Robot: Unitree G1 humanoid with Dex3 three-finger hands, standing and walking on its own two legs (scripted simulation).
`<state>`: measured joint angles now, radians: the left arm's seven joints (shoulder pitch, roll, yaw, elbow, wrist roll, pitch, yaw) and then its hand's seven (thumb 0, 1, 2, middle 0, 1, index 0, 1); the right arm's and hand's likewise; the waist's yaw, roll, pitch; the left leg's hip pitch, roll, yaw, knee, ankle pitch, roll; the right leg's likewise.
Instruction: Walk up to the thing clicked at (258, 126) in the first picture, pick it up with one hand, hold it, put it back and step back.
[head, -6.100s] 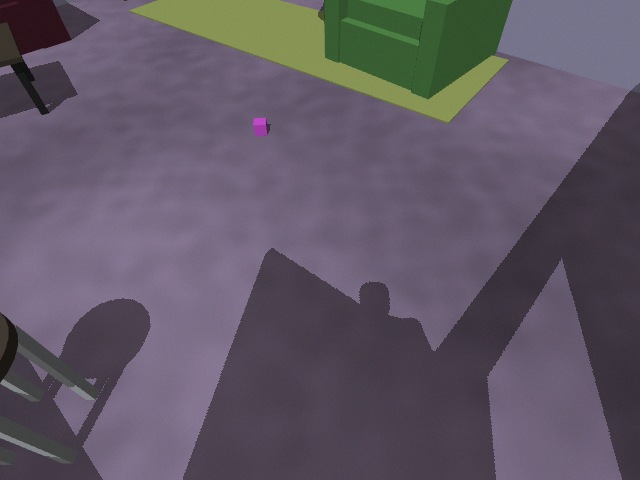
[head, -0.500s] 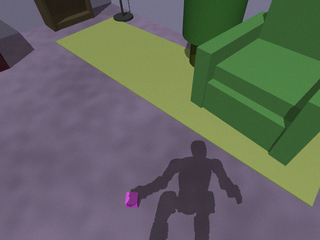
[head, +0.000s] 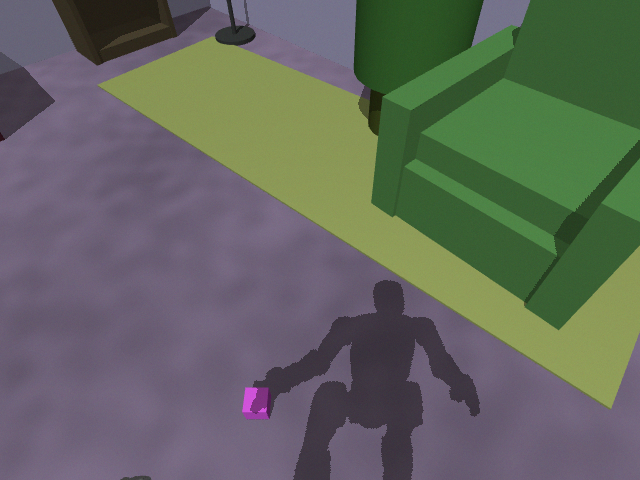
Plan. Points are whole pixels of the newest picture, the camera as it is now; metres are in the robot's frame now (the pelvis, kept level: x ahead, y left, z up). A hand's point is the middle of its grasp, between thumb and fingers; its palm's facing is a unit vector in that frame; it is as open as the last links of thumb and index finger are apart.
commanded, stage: walk up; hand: left
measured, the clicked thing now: (257, 403) +0.43 +0.24 -0.74
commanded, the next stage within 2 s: none
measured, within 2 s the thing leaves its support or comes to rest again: neither
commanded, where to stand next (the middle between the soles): +0.05 -0.01 m, yaw +1 degrees
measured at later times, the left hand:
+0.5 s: hand out of the picture +0.09 +0.25 -0.15, palm faces -0.04 -0.94 -0.34, open 7.4 cm
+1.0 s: hand out of the picture +0.14 +0.25 -0.15, palm faces -0.04 -0.91 -0.41, open 7.4 cm
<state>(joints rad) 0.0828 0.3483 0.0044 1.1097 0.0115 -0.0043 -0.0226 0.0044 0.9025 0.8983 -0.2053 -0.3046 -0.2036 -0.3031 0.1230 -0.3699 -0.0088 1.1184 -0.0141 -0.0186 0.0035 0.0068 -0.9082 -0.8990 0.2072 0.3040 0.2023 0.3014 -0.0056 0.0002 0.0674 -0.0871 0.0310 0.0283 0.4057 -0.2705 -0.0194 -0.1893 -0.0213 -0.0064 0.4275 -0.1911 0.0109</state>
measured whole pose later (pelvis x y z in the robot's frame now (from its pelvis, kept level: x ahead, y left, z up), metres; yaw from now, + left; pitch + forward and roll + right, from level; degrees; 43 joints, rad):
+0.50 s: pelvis +0.01 +0.00 +0.00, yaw -1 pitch -3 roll +0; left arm 0.10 0.35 0.02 1.10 0.02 0.00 -0.03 0.00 0.90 0.90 -0.20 -0.30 -0.20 -0.30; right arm 0.14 -0.36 -0.02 1.10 -0.02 -0.03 0.01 0.01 -0.91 -0.90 0.21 0.30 0.20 0.30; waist 0.00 0.01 0.06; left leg -0.07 0.03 0.04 0.40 -0.28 -0.01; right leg -0.19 -0.02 0.01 0.45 -0.23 0.00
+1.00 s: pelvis +0.05 -0.01 -0.01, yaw +0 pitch -3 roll +0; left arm 0.12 0.33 0.02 0.92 0.01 0.00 0.03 0.01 0.90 0.90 -0.21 -0.31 -0.21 -0.30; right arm 0.13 -0.41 -0.06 0.93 -0.01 0.07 -0.01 0.01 -0.91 -0.90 0.20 0.30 0.20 0.30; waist 0.00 0.07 0.22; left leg -0.44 -0.03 -0.10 0.97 -0.43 0.00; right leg -0.22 -0.02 -0.05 0.55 -0.28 -0.01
